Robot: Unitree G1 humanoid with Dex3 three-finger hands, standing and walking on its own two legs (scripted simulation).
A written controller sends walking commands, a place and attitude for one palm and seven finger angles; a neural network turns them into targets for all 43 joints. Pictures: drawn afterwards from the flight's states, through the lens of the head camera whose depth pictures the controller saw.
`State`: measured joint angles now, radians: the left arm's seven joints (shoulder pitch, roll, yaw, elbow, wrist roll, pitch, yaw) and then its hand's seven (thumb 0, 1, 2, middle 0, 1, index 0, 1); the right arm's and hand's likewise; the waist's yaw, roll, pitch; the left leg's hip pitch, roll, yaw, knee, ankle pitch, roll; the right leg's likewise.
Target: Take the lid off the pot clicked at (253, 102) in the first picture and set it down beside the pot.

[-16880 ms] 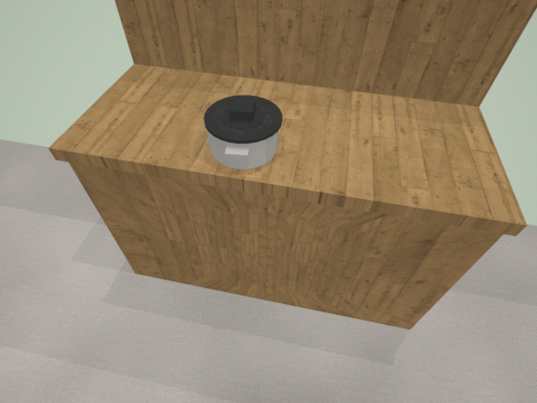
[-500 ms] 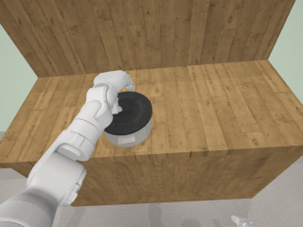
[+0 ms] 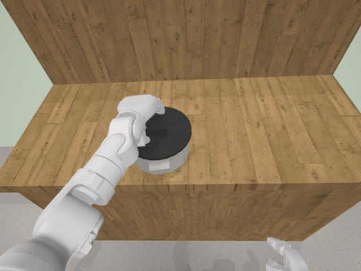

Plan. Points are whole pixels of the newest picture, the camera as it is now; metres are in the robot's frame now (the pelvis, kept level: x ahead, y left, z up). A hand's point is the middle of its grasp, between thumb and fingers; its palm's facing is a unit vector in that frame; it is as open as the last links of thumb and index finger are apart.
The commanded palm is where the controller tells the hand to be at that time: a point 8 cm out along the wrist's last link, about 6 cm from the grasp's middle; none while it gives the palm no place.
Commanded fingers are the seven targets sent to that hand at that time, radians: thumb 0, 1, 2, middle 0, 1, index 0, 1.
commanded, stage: lower the open fingers around the knob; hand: left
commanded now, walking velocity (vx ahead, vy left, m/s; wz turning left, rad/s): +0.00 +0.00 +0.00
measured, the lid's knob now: (156, 125) +0.46 +0.08 +0.05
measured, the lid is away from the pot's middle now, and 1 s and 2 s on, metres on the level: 0.00 0.01 0.01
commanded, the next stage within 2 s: close the fingers and squeeze the knob in 0.26 s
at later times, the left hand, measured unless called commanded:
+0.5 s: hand (151, 129) +0.43 +0.08 +0.07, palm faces -0.29 -0.08 -0.95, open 10.6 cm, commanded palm +0.42 +0.09 +0.14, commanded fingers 0.00 -0.14 1.19 -0.66 -0.51 -0.66 -0.51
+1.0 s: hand (152, 128) +0.43 +0.08 +0.07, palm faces -0.32 -0.09 -0.94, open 9.4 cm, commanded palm +0.42 +0.09 +0.14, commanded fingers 0.00 0.13 1.08 -0.68 -0.86 -0.66 -0.84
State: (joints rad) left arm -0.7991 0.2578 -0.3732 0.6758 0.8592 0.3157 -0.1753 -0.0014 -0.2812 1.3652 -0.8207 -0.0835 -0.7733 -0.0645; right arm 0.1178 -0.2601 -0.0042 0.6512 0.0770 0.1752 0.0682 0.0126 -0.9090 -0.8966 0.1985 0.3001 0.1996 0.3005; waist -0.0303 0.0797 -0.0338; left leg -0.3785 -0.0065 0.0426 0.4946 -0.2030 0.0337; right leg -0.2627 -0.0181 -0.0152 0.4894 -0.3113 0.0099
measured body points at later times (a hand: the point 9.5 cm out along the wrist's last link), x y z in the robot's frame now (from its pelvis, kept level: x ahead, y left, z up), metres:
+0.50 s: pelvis +0.00 +0.00 +0.00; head +0.02 -0.04 +0.45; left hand +0.44 +0.09 +0.13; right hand +0.10 -0.25 -0.14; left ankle +0.03 +0.10 -0.74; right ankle -0.04 -0.13 -0.74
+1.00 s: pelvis +0.00 -0.01 +0.00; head +0.03 -0.04 +0.45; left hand +0.44 +0.09 +0.12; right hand +0.13 -0.26 -0.13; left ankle +0.03 +0.10 -0.74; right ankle -0.04 -0.13 -0.74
